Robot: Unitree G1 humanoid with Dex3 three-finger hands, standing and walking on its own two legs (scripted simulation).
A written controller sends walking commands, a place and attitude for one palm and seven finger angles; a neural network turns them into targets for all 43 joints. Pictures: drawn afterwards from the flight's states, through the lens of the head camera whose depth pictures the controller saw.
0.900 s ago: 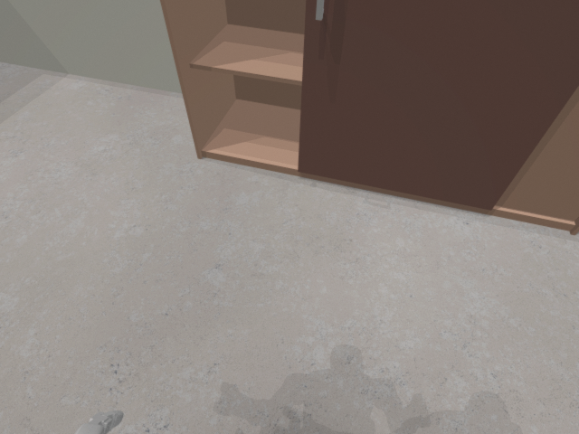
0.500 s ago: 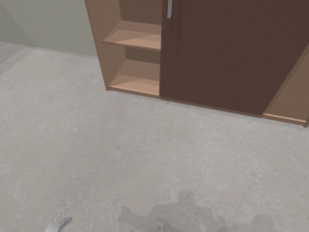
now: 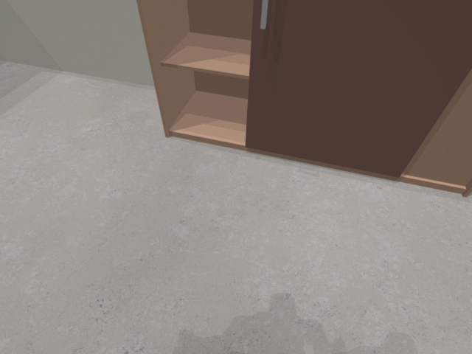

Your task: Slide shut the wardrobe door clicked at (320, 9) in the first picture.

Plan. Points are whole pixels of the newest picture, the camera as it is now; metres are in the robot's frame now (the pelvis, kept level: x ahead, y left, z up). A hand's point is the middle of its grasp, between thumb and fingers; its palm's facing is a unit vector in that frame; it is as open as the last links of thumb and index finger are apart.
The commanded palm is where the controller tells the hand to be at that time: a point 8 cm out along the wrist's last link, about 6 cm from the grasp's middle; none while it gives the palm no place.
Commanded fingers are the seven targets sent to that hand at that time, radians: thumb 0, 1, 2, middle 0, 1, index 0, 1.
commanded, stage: stand and wait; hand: right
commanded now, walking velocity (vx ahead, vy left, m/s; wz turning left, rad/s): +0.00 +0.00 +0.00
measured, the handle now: out of the picture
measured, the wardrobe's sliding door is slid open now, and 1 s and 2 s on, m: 0.53 0.53 0.53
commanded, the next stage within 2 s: look at it before walking up in 0.28 s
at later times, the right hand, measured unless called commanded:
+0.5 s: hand out of the picture +0.07 -0.25 -0.16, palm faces -0.04 +0.94 -0.33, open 7.4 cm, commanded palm none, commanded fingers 0.00 -0.90 -0.90 0.20 0.30 0.20 0.30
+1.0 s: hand out of the picture +0.07 -0.25 -0.15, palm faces -0.03 +0.94 -0.34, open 7.4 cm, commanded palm none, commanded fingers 0.00 -0.90 -0.90 0.20 0.30 0.20 0.30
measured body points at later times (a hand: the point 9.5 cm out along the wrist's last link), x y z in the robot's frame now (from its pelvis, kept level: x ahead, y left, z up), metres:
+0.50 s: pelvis -0.01 +0.00 +0.00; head +0.00 +0.00 +0.45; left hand +0.07 +0.29 -0.13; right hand +0.07 -0.30 -0.13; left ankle +0.00 +0.11 -0.74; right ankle -0.01 -0.13 -0.74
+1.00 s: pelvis +0.00 +0.00 +0.00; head +0.00 +0.00 +0.45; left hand +0.08 +0.29 -0.13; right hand +0.08 -0.30 -0.13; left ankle +0.00 +0.11 -0.74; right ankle -0.01 -0.13 -0.74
